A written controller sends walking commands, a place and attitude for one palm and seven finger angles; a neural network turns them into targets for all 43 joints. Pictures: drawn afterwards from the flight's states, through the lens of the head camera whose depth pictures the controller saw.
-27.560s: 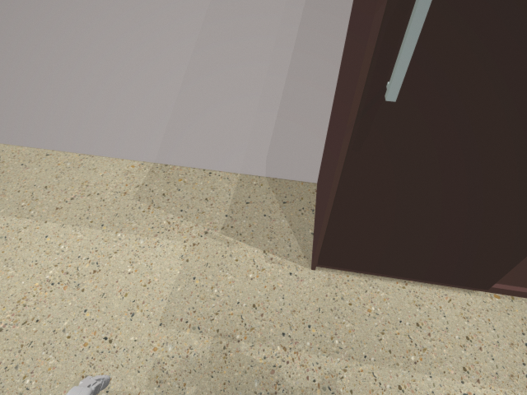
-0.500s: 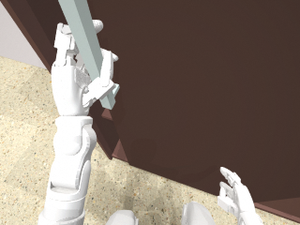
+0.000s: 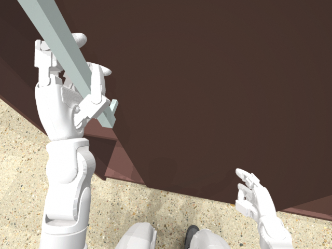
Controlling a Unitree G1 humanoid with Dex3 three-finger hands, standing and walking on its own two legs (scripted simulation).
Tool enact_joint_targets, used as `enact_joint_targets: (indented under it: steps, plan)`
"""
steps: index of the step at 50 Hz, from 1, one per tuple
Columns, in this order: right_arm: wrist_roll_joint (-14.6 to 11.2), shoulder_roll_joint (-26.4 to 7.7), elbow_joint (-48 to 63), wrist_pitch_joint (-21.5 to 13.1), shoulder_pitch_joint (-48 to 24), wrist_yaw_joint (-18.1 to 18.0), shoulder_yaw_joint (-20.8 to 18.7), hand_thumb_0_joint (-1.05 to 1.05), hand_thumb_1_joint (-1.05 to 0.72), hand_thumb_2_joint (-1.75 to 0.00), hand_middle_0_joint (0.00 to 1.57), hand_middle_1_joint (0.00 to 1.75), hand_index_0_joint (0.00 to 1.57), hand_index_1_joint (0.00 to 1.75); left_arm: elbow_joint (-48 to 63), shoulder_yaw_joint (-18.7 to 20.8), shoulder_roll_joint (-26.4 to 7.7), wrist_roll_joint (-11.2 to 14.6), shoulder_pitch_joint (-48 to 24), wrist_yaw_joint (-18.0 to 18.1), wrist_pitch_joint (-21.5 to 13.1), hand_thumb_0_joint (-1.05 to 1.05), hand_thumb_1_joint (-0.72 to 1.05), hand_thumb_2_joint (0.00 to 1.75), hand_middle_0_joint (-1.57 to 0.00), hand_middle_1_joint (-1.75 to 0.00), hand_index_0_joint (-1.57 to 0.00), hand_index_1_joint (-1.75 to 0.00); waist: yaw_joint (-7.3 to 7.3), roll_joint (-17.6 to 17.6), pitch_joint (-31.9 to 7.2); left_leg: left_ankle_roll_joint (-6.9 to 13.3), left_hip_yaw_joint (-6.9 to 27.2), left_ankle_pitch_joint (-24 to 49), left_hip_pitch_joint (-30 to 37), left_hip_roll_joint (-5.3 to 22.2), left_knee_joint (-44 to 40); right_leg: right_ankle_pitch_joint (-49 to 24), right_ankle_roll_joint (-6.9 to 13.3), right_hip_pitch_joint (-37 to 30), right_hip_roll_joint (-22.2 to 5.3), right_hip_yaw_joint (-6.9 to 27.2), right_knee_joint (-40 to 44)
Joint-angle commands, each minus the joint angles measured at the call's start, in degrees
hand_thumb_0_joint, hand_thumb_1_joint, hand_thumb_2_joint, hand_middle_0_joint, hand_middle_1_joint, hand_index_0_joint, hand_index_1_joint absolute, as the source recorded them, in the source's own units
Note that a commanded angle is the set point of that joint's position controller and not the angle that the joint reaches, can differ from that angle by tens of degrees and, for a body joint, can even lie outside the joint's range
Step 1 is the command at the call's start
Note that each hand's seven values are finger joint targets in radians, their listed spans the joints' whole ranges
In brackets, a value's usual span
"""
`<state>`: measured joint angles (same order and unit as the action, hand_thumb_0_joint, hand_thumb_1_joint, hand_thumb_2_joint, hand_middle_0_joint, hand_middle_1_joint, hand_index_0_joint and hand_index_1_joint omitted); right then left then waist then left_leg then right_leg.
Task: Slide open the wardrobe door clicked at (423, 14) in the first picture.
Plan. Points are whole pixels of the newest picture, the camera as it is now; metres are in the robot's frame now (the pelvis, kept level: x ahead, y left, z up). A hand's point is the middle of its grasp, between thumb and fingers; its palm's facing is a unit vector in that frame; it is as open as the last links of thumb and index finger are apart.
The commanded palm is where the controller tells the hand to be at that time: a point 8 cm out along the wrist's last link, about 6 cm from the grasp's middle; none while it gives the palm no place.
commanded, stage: step sideways, sliding the door along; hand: left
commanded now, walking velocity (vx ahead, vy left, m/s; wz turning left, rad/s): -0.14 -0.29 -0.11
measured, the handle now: (79, 51) +0.35 +0.17 +0.27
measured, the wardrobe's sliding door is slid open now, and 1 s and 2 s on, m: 0.27 0.43 0.51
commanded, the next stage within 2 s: stop walking and hold the door there in 1.90 s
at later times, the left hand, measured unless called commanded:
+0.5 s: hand (149, 101) +0.31 +0.06 +0.23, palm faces +0.24 -0.97 -0.02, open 7.0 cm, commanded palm +0.28 +0.04 +0.20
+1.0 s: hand (213, 112) +0.30 -0.03 +0.23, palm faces +0.28 -0.96 -0.02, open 7.2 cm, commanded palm +0.27 -0.05 +0.20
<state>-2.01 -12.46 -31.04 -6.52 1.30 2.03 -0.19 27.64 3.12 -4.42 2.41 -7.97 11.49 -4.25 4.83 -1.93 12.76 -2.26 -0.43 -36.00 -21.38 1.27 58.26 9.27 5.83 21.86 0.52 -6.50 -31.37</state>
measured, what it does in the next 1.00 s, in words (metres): steps to the right: left foot, then right foot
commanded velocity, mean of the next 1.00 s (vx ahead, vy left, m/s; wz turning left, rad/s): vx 0.05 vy -0.30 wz -0.02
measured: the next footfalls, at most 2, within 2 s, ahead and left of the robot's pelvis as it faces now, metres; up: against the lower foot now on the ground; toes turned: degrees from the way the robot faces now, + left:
left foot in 0.14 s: -0.02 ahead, +0.12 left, +0.00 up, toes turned +5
right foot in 0.52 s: -0.05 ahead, -0.27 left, +0.00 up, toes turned -11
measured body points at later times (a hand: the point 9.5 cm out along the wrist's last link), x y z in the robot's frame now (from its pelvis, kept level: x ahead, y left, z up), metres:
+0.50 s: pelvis -0.07 -0.10 +0.00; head +0.00 -0.10 +0.44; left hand +0.29 +0.11 +0.23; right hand +0.09 -0.30 -0.11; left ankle -0.06 +0.12 -0.73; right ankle -0.09 -0.26 -0.72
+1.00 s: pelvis -0.11 -0.23 +0.01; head -0.03 -0.21 +0.45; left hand +0.27 +0.02 +0.23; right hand +0.09 -0.42 -0.10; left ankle -0.07 -0.03 -0.73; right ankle -0.09 -0.41 -0.67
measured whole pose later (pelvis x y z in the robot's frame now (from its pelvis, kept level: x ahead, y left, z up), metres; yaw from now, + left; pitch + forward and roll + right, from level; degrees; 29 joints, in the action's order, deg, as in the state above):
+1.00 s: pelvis -0.11 -0.23 +0.01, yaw -2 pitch -3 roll -4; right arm -3.0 -9.9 -33.7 -1.9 5.9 1.4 -0.8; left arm -6.8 7.9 -14.0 5.3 -37.6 9.0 -0.9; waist 8.9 -3.8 13.1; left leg -6.9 -3.5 -12.4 -14.7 16.5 31.1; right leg 21.2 -2.5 24.2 -3.8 -3.3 -52.1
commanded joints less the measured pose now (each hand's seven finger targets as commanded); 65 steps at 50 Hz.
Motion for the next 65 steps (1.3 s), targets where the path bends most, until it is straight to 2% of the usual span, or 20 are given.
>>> enact_joint_targets:
  steps: [1, 5, 7, 8, 14, 23, 25, 26, 28, 29, 34, 36, 38, 50, 53, 56, 58, 62, 64, 65]
  plan:
    - [0.61, -0.93, 7.33, -0.88, -1.67, -0.15, -1.03, 0.0, -0.9, -0.9, 0.2, 0.3, 0.2, 0.3, 21.95, -13.01, -4.7, -1.79, -15.55, -6.27, -12.44, 0.0, 0.9, 0.9, -0.45, -1.4, -0.45, -1.4, -4.98, 11.6, -33.88, -0.26, -0.82, 3.62, 3.68, -0.68, -13.09, -48.22, 3.42, -25.59, -15.69, 16.87, 4.84]
    - [1.08, -2.01, 7.56, 1.36, 0.68, -1.4, -2.42, 0.0, -0.9, -0.9, 0.2, 0.3, 0.2, 0.3, 17.94, -10.22, -8.56, -1.55, -20.94, -6.31, -13.2, 0.0, 0.9, 0.9, -0.45, -1.4, -0.45, -1.4, -7.2, 4.69, -37.43, 1.4, -2.44, 26.05, 23.0, 6.16, -31.92, -33.89, -0.29, -11.72, -12.14, 12.32, -2.17]
    - [1.25, -5.87, 10.0, 1.7, -1.21, -1.79, -4.3, 0.0, -0.9, -0.9, 0.2, 0.3, 0.2, 0.3, 15.63, -9.01, -9.84, -0.37, -24.04, -7.39, -12.75, 0.0, 0.9, 0.9, -0.45, -1.4, -0.45, -1.4, -6.0, -14.63, -33.18, 12.38, 21.32, 64.31, 34.44, 31.98, -37.44, 13.97, -6.32, 12.22, -2.54, 6.91, -19.54]
    - [1.89, -5.1, 9.28, 1.35, -1.63, -1.42, -3.95, 0.0, -0.9, -0.9, 0.2, 0.3, 0.2, 0.3, 10.9, -8.04, -9.35, -1.42, -25.77, -7.84, -12.08, 0.0, 0.9, 0.9, -0.45, -1.4, -0.45, -1.4, -5.22, -8.23, -31.79, 15.23, 20.22, 70.66, 31.06, 34.44, -35.15, 18.86, -5.27, 13.09, -0.63, 11.81, -31.46]
    - [0.92, -6.43, 5.39, 2.43, 1.55, -1.14, -4.47, 0.0, -0.9, -0.9, 0.2, 0.3, 0.2, 0.3, 4.16, -9.53, -5.8, -0.17, -32.26, -8.43, -6.98, 0.0, 0.9, 0.9, -0.45, -1.4, -0.45, -1.4, -5.65, -9.1, -25.14, 7.86, -1.0, 61.55, 27.9, 24.04, -33.74, 9.51, -8.44, 14.71, -2.2, 6.61, -30.83]
    - [-0.91, -5.61, 6.0, -0.09, 3.08, -0.98, -3.25, 0.0, -0.9, -0.9, 0.2, 0.3, 0.2, 0.3, -1.52, -13.22, -2.13, 1.11, -39.63, -7.82, -6.38, 0.0, 0.9, 0.9, -0.45, -1.4, -0.45, -1.4, -6.98, -21.14, -27.01, 3.64, -6.24, 65.09, 28.59, 18.84, -26.15, 5.48, -8.31, -5.83, 1.81, -2.12, 2.42]
    - [-2.28, -4.83, 5.84, -0.64, 2.57, -0.75, -2.75, 0.0, -0.9, -0.9, 0.2, 0.3, 0.2, 0.3, -3.34, -10.33, -6.1, 0.78, -41.1, -6.96, -6.45, 0.0, 0.9, 0.9, -0.45, -1.4, -0.45, -1.4, -5.79, -12.68, -29.98, 6.9, -5.58, 53.49, 22.7, 14.12, -19.19, -13.2, -7.36, -17.16, -1.24, -0.2, 12.3]
    - [-2.6, -3.24, 6.01, -0.44, 1.88, -1.29, -2.48, 0.0, -0.9, -0.9, 0.2, 0.3, 0.2, 0.3, -4.7, -7.97, -9.85, 0.2, -41.24, -6.4, -6.42, 0.0, 0.9, 0.9, -0.45, -1.4, -0.45, -1.4, -5.36, 0.03, -31.28, 7.97, -5.63, 31.11, 11.81, 9.52, -11.43, -35.05, -4.07, -25.3, -10.05, 7.8, 10.82]
    - [-1.97, -2.72, 4.94, 0.33, 0.99, -3.19, -2.0, 0.0, -0.9, -0.9, 0.2, 0.3, 0.2, 0.3, -6.03, -3.39, -15.19, 0.27, -38.68, -4.86, -5.56, 0.0, 0.9, 0.9, -0.45, -1.4, -0.45, -1.4, -3.31, 13.6, -33.44, 1.65, -2.98, -4.16, -6.42, 2.04, 3.17, -65.26, 2.2, -34.65, -20.97, 14.94, 2.24]
    - [-1.5, -3.52, 4.52, 0.46, -0.21, -3.8, -2.92, 0.0, -0.9, -0.9, 0.2, 0.3, 0.2, 0.3, -5.42, -3.49, -14.13, 0.73, -39.99, -4.97, -6.01, 0.0, 0.9, 0.9, -0.45, -1.4, -0.45, -1.4, -2.33, 20.73, -33.17, 1.31, -0.6, -4.25, -7.24, 3.61, 6.48, -61.36, 2.86, -34.09, -20.59, 15.47, 0.49]
    - [-0.44, -3.96, 2.9, 3.12, -0.02, -4.94, -2.6, 0.0, -0.9, -0.9, 0.2, 0.3, 0.2, 0.3, -2.05, -8.78, -7.01, 1.84, -47.28, -4.46, -7.5, 0.0, 0.9, 0.9, -0.45, -1.4, -0.45, -1.4, -7.78, 8.21, -31.93, 0.59, -7.22, 31.98, 15.78, 5.22, -33.55, -33.4, -1.99, -17.46, -11.46, 1.39, -11.0]
    - [0.05, -8.75, 4.33, 2.92, 1.43, -4.13, -5.27, 0.0, -0.9, -0.9, 0.2, 0.3, 0.2, 0.3, -2.25, -11.34, -4.41, 3.14, -49.13, -6.03, -7.42, 0.0, 0.9, 0.9, -0.45, -1.4, -0.45, -1.4, -6.84, -10.24, -36.62, 13.07, 21.61, 79.82, 40.89, 31.33, -31.42, 21.13, -7.06, 12.14, -3.46, 4.55, -27.62]
    - [-1.26, -10.87, 5.35, 3.33, -0.86, -1.03, -6.11, 0.0, -0.9, -0.9, 0.2, 0.3, 0.2, 0.3, -9.61, -10.62, -3.34, 1.96, -51.88, -7.62, -5.8, 0.0, 0.9, 0.9, -0.45, -1.4, -0.45, -1.4, -6.13, -3.57, -34.42, 16.09, 15.46, 69.49, 36.68, 32.66, -30.16, 21.28, -5.61, 14.78, -4.4, 11.51, -37.87]
    - [-1.32, -7.62, 5.03, 1.8, 1.79, -1.57, -4.13, 0.0, -0.9, -0.9, 0.2, 0.3, 0.2, 0.3, -16.3, -9.46, -6.58, 2.74, -57.72, -8.46, -4.61, 0.0, 0.9, 0.9, -0.45, -1.4, -0.45, -1.4, -6.48, -20.06, -29.5, 7.44, -4.71, 53.12, 22.9, 22.2, -30.09, 12.75, -8.75, -3.91, -1.0, -1.49, -11.73]
    - [-2.16, -6.91, 4.74, 1.16, 2.1, -1.43, -3.41, 0.0, -0.9, -0.9, 0.2, 0.3, 0.2, 0.3, -17.04, -7.69, -8.67, 2.32, -56.65, -8.03, -5.2, 0.0, 0.9, 0.9, -0.45, -1.4, -0.45, -1.4, -5.63, -16.07, -31.33, 5.19, -4.39, 49.17, 21.14, 17.84, -21.77, 0.98, -8.55, -12.83, 0.09, -2.46, 2.52]
    - [-2.3, -3.31, 4.72, 1.0, -1.25, -2.98, -2.16, 0.0, -0.9, -0.9, 0.2, 0.3, 0.2, 0.3, -18.61, -1.82, -18.32, 0.65, -53.56, -6.48, -5.39, 0.0, 0.9, 0.9, -0.45, -1.4, -0.45, -1.4, -3.34, 16.0, -30.03, 3.58, -5.73, -3.57, -7.25, 2.75, 3.93, -57.81, 0.92, -28.55, -20.48, 16.39, 4.18]
    - [-2.06, -4.26, 3.17, 1.47, -0.49, -4.19, -2.63, 0.0, -0.9, -0.9, 0.2, 0.3, 0.2, 0.3, -14.1, -1.55, -16.99, 1.68, -51.42, -5.84, -5.21, 0.0, 0.9, 0.9, -0.45, -1.4, -0.45, -1.4, -2.54, 21.47, -31.29, 0.86, -0.95, -7.0, -10.82, 4.12, 9.55, -62.8, 4.07, -33.09, -21.65, 17.52, -0.84]
    - [-0.94, -4.59, 1.17, 1.76, 0.33, -5.43, -2.16, 0.0, -0.9, -0.9, 0.2, 0.3, 0.2, 0.3, -7.91, -5.5, -10.59, 2.53, -54.05, -4.92, -8.02, 0.0, 0.9, 0.9, -0.45, -1.4, -0.45, -1.4, -7.35, 6.89, -31.52, 0.03, -7.91, 29.09, 12.02, 6.4, -36.39, -45.0, -2.94, -22.82, -11.64, 2.25, -14.85]
    - [-0.33, -8.77, 3.32, 2.0, 2.38, -4.32, -5.44, 0.0, -0.9, -0.9, 0.2, 0.3, 0.2, 0.3, -5.01, -8.49, -6.58, 3.46, -53.16, -6.27, -8.78, 0.0, 0.9, 0.9, -0.45, -1.4, -0.45, -1.4, -6.32, -11.26, -38.73, 11.72, 17.88, 96.94, 47.28, 32.0, -29.71, 21.88, -8.18, 13.27, -3.18, 4.61, -31.37]
    - [-0.74, -9.12, 3.28, 1.7, 2.04, -2.35, -5.38, 0.0, -0.9, -0.9, 0.2, 0.3, 0.2, 0.3, -9.1, -7.26, -6.66, 2.66, -53.13, -6.85, -8.34, 0.0, 0.9, 0.9, -0.45, -1.4, -0.45, -1.4, -6.3, -4.0, -40.9, 14.6, 15.33, 95.43, 45.95, 34.07, -26.48, 27.6, -7.08, 12.17, -3.65, 10.53, -37.43]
